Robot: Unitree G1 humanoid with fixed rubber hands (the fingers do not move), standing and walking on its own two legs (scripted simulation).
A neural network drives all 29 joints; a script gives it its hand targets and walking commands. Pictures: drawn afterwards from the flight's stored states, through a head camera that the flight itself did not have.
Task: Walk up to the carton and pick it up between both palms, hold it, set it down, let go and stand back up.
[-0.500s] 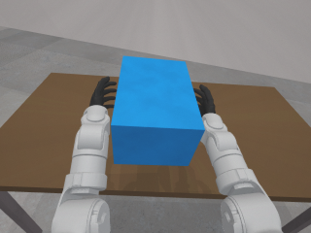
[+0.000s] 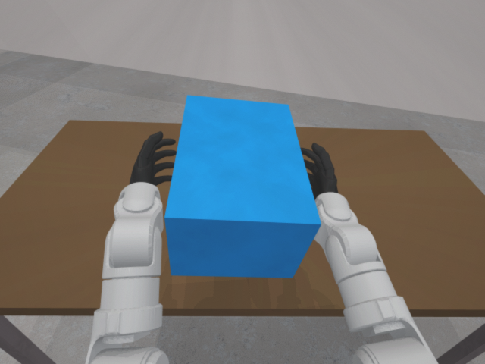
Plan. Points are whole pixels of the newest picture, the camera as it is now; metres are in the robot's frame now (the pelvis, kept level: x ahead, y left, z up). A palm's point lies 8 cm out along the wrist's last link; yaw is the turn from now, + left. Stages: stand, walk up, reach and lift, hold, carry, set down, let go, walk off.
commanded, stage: hold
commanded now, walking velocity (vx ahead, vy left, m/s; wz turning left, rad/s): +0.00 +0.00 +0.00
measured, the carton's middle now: (236, 180) +0.38 -0.01 +0.16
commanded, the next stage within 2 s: none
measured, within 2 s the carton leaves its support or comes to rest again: neither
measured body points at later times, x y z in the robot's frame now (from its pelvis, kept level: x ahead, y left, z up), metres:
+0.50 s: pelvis -0.05 +0.00 +0.00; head -0.09 +0.03 +0.45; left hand +0.34 +0.15 +0.19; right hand +0.34 -0.13 +0.17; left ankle +0.02 +0.14 -0.75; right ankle -0.02 -0.13 -0.75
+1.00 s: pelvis -0.02 +0.01 +0.00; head -0.07 +0.03 +0.45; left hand +0.35 +0.15 +0.18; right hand +0.36 -0.13 +0.17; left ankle +0.02 +0.14 -0.75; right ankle -0.02 -0.13 -0.75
